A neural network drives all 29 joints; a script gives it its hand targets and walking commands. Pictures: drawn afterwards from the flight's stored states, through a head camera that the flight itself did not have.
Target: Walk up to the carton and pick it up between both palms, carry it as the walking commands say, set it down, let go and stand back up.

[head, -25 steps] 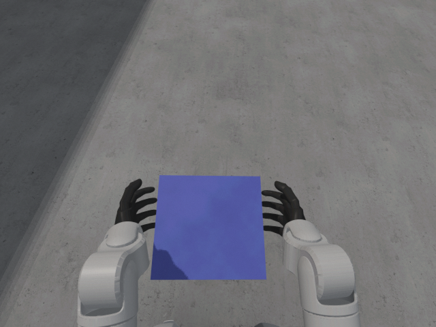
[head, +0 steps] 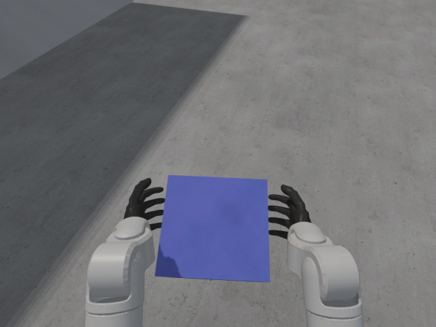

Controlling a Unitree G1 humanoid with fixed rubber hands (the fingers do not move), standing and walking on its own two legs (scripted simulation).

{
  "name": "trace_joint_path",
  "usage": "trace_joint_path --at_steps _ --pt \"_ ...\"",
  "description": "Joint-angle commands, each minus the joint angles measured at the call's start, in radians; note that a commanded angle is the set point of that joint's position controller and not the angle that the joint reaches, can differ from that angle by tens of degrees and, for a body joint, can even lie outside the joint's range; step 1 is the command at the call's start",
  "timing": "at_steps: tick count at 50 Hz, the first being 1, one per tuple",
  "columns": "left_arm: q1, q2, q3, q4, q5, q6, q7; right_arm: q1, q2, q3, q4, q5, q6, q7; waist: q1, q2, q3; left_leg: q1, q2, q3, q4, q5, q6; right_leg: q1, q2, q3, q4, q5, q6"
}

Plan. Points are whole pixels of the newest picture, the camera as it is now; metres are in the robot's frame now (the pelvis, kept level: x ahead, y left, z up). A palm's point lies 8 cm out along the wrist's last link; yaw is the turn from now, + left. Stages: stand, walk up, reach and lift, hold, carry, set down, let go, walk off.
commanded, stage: carry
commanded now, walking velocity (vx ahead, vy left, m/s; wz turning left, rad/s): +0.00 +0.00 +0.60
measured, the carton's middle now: (215, 234) +0.31 -0.01 +0.00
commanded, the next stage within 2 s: none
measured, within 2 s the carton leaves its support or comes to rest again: neither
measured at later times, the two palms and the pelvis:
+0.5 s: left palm (85, 268) +0.22 +0.18 +0.10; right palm (254, 230) +0.27 -0.07 +0.08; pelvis -0.03 -0.01 +0.00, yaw +16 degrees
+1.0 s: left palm out of the picture +0.06 +0.29 +0.06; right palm (161, 277) +0.21 +0.08 +0.06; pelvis -0.09 +0.01 +0.00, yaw +34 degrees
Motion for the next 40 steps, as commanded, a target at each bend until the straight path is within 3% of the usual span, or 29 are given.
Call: trace_joint_path --at_steps 1,2,3,4,5,6,8,10,11,14,16,18,19,20,21,22,23,25,27,29,34,37,38,39,40 --pt "-0.246 -0.980 -0.473 -0.059 -0.289 0.004 -0.184 -0.366 0.997 0.481 -0.096 0.318 -0.057 0.219 0.036 -0.187 -0.313 0.154 -0.045 0.104 -0.393 0.141 0.010 0.228 -0.208 0.080 -0.049 0.671 -0.062" --pt "-0.232 -0.987 -0.487 -0.055 -0.296 0.007 -0.185 -0.332 0.996 0.462 -0.076 0.311 -0.059 0.221 0.029 -0.079 -0.368 0.292 -0.037 0.058 -0.528 0.256 0.016 0.181 -0.160 0.042 0.081 0.628 -0.003" --pt "-0.247 -0.982 -0.502 -0.061 -0.299 0.008 -0.185 -0.301 0.978 0.438 -0.069 0.297 -0.065 0.224 0.005 0.102 -0.421 0.509 0.112 -0.180 -0.537 0.549 0.078 -0.046 -0.103 0.066 0.255 0.355 0.062" --pt "-0.265 -1.003 -0.520 -0.071 -0.300 0.007 -0.186 -0.313 0.963 0.426 -0.061 0.290 -0.074 0.226 0.025 0.417 -0.412 0.686 0.324 -0.493 -0.510 1.078 0.166 -0.325 0.044 0.074 0.430 -0.293 0.115" --pt "-0.301 -1.010 -0.538 -0.074 -0.315 -0.001 -0.189 -0.331 0.983 0.414 -0.059 0.295 -0.080 0.229 0.037 0.344 -0.373 0.652 0.341 -0.451 -0.437 1.323 0.208 -0.348 0.036 0.171 0.514 -0.376 0.105" --pt "-0.343 -1.039 -0.572 -0.123 -0.346 -0.011 -0.194 -0.360 1.012 0.408 -0.095 0.300 -0.091 0.233 0.027 0.256 -0.390 0.620 0.299 -0.351 -0.418 1.314 0.241 -0.299 0.032 0.214 0.507 -0.343 0.103" --pt "-0.413 -1.097 -0.602 -0.174 -0.386 -0.035 -0.211 -0.417 1.047 0.423 -0.171 0.307 -0.118 0.233 0.030 0.204 -0.360 0.541 0.248 -0.289 -0.469 1.092 0.211 -0.283 0.041 0.212 0.460 -0.281 0.114" --pt "-0.469 -1.126 -0.622 -0.213 -0.421 -0.051 -0.216 -0.437 1.060 0.424 -0.216 0.311 -0.136 0.234 0.033 0.181 -0.355 0.453 0.208 -0.267 -0.514 0.819 0.213 -0.226 0.067 0.209 0.365 -0.196 0.104" --pt "-0.474 -1.122 -0.627 -0.232 -0.432 -0.056 -0.217 -0.417 1.056 0.422 -0.220 0.304 -0.142 0.231 0.030 0.189 -0.364 0.463 0.210 -0.288 -0.519 0.770 0.222 -0.227 0.077 0.205 0.334 -0.173 0.108" --pt "-0.368 -1.084 -0.598 -0.167 -0.414 -0.047 -0.214 -0.354 1.020 0.426 -0.202 0.267 -0.138 0.214 0.024 0.172 -0.420 0.526 0.240 -0.342 -0.496 0.839 0.272 -0.200 0.097 0.200 0.212 -0.140 0.110" --pt "-0.286 -1.055 -0.575 -0.119 -0.391 -0.037 -0.212 -0.302 0.997 0.435 -0.176 0.249 -0.128 0.207 0.025 0.153 -0.450 0.538 0.237 -0.357 -0.468 0.917 0.279 -0.159 0.118 0.194 0.128 -0.129 0.102" --pt "-0.221 -1.026 -0.552 -0.078 -0.364 -0.027 -0.210 -0.286 0.972 0.443 -0.157 0.244 -0.115 0.205 0.041 0.151 -0.464 0.473 0.199 -0.330 -0.422 0.940 0.250 -0.039 0.134 0.171 -0.051 -0.046 0.089" --pt "-0.208 -1.027 -0.538 -0.059 -0.351 -0.023 -0.212 -0.295 0.967 0.452 -0.153 0.248 -0.109 0.203 0.054 0.145 -0.464 0.373 0.160 -0.278 -0.377 0.905 0.204 0.099 0.114 0.161 -0.197 0.077 0.078" --pt "-0.203 -1.016 -0.513 -0.041 -0.334 -0.022 -0.212 -0.326 0.968 0.464 -0.143 0.255 -0.103 0.203 0.072 0.052 -0.462 0.186 0.098 -0.233 -0.297 0.751 0.140 0.296 0.001 0.265 -0.287 0.253 0.050" --pt "-0.199 -1.001 -0.499 -0.032 -0.326 -0.021 -0.214 -0.353 0.973 0.477 -0.153 0.261 -0.096 0.204 0.071 -0.195 -0.431 -0.066 -0.026 -0.107 -0.141 0.321 0.068 0.447 -0.224 0.469 -0.276 0.735 -0.024" --pt "-0.224 -0.993 -0.499 -0.033 -0.319 -0.019 -0.214 -0.376 0.986 0.492 -0.155 0.278 -0.088 0.210 0.058 -0.346 -0.382 -0.219 -0.069 -0.054 0.035 -0.186 0.059 0.466 -0.360 0.530 -0.214 1.013 -0.143" --pt "-0.242 -0.981 -0.496 -0.030 -0.311 -0.018 -0.214 -0.412 1.000 0.505 -0.151 0.302 -0.085 0.211 0.057 -0.266 -0.345 -0.249 -0.007 -0.081 0.097 -0.213 0.061 0.462 -0.350 0.469 -0.192 1.045 -0.163" --pt "-0.266 -1.015 -0.460 -0.033 -0.297 -0.024 -0.214 -0.511 1.034 0.525 -0.172 0.330 -0.083 0.214 0.056 -0.175 -0.293 -0.201 0.004 -0.068 0.133 -0.046 0.036 0.364 -0.260 0.326 -0.217 0.845 -0.128" --pt "-0.314 -1.029 -0.451 -0.062 -0.298 -0.030 -0.211 -0.561 1.068 0.541 -0.179 0.354 -0.082 0.223 0.054 -0.195 -0.217 -0.188 -0.001 -0.034 0.142 0.007 0.023 0.234 -0.214 0.269 -0.249 0.654 -0.114" --pt "-0.327 -1.017 -0.441 -0.085 -0.293 -0.031 -0.208 -0.555 1.083 0.555 -0.176 0.362 -0.078 0.222 0.054 -0.236 -0.197 -0.196 0.008 -0.016 0.158 0.038 0.009 0.209 -0.228 0.249 -0.287 0.505 -0.121" --pt "-0.322 -0.970 -0.440 -0.071 -0.298 -0.007 -0.194 -0.428 1.043 0.478 -0.061 0.315 -0.059 0.201 0.056 -0.207 -0.275 -0.071 0.000 0.039 -0.034 0.041 0.019 0.241 -0.225 0.142 -0.185 0.598 -0.113" --pt "-0.305 -0.974 -0.456 -0.031 -0.296 0.006 -0.189 -0.394 1.013 0.436 -0.030 0.291 -0.059 0.199 0.048 -0.210 -0.303 0.071 -0.039 0.098 -0.237 0.099 0.032 0.215 -0.221 0.087 -0.096 0.560 -0.083" --pt "-0.305 -0.985 -0.462 -0.021 -0.297 0.008 -0.187 -0.392 1.014 0.425 -0.023 0.288 -0.059 0.202 0.037 -0.173 -0.321 0.156 -0.056 0.118 -0.383 0.193 0.034 0.199 -0.198 0.047 -0.024 0.518 -0.045" --pt "-0.301 -0.993 -0.468 -0.012 -0.298 0.008 -0.188 -0.397 1.008 0.413 -0.027 0.288 -0.064 0.206 0.027 -0.065 -0.363 0.288 -0.047 0.059 -0.507 0.264 0.038 0.145 -0.147 0.021 0.119 0.432 0.005" --pt "-0.323 -0.992 -0.472 -0.009 -0.300 0.011 -0.189 -0.399 0.995 0.394 -0.017 0.281 -0.067 0.209 0.007 0.127 -0.373 0.498 0.114 -0.205 -0.534 0.559 0.103 -0.130 -0.089 0.047 0.311 0.126 0.067"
